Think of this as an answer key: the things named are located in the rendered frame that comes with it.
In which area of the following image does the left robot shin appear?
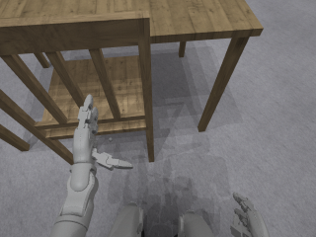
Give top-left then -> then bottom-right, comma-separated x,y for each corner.
127,202 -> 141,237

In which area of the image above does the robot left thigh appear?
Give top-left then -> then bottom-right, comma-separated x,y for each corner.
107,205 -> 144,237

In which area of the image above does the robot left forearm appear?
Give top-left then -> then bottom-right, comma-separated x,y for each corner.
49,162 -> 99,237

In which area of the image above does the right robot hand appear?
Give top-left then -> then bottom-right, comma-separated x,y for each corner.
230,192 -> 270,237

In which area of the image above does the chair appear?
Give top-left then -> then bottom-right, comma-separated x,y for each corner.
0,10 -> 154,166

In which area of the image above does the left robot hand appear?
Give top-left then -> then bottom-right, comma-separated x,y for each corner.
72,94 -> 133,171

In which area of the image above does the table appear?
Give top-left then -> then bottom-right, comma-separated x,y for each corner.
0,0 -> 264,152

